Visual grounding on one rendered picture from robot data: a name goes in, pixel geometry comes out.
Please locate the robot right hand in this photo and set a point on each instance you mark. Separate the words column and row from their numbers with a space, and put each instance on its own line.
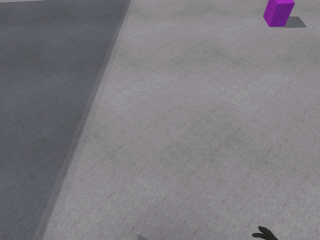
column 266, row 234

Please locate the carton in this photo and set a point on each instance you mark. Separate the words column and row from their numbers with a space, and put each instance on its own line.
column 277, row 12

